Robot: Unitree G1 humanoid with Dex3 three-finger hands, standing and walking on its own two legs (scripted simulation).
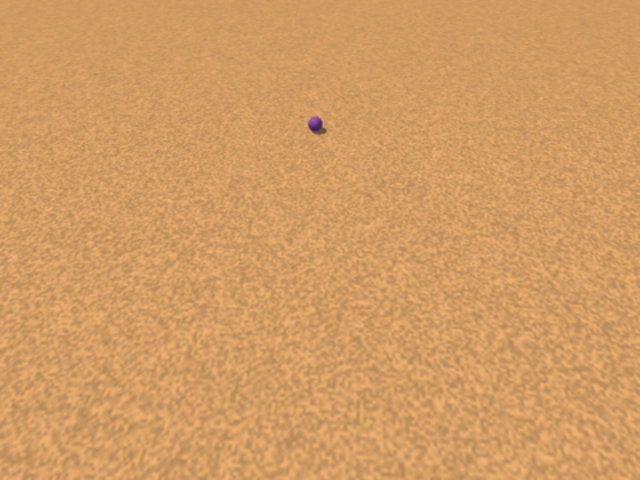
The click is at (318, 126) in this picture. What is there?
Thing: free ball
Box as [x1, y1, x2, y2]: [308, 117, 321, 130]
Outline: 312,117 309,120 308,125 312,130 317,130 321,126 321,121 318,117
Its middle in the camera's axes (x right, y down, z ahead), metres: -0.03 -0.68 +2.25
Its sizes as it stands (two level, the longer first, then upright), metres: 0.081 0.081 0.081
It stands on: the floor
